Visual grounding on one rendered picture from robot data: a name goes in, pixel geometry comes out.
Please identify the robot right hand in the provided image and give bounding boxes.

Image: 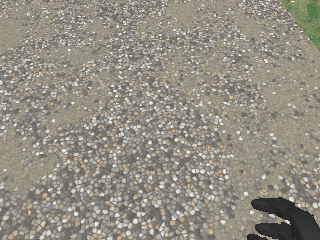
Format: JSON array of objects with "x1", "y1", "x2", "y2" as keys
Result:
[{"x1": 247, "y1": 197, "x2": 320, "y2": 240}]

